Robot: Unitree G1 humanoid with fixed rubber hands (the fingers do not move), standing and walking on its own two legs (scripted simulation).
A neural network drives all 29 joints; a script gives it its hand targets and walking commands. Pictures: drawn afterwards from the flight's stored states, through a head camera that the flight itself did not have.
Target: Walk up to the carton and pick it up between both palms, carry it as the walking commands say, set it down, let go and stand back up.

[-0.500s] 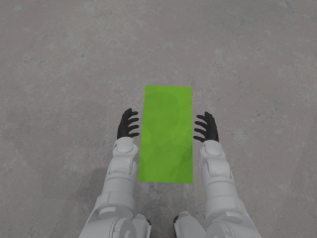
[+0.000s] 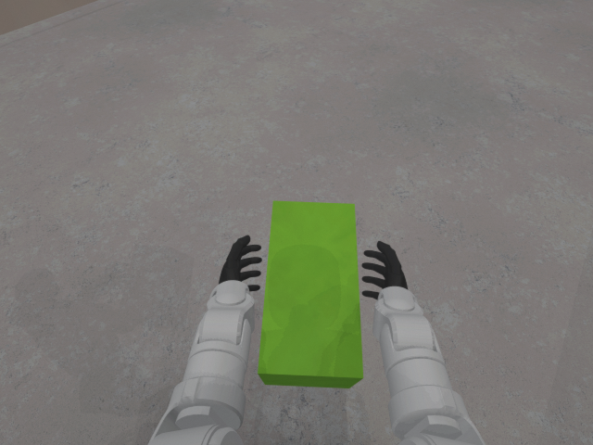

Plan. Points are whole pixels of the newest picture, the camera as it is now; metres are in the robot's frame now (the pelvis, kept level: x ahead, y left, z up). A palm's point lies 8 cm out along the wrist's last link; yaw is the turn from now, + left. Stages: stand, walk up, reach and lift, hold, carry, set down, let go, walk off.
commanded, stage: reach and lift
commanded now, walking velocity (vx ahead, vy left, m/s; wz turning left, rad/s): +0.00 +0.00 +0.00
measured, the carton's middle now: (310, 292) +0.38 -0.01 -0.09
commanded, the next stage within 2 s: hold in 1.60 s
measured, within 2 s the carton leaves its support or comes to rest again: neither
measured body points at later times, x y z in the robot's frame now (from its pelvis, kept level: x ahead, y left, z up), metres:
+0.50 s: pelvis -0.01 +0.00 +0.00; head -0.06 +0.00 +0.45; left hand +0.34 +0.10 +0.07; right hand +0.32 -0.14 +0.06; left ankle +0.03 +0.11 -0.73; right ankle +0.04 -0.11 -0.73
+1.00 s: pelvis -0.01 +0.00 +0.00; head -0.06 -0.01 +0.45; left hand +0.33 +0.10 +0.06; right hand +0.32 -0.13 +0.06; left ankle +0.03 +0.11 -0.73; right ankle +0.04 -0.11 -0.73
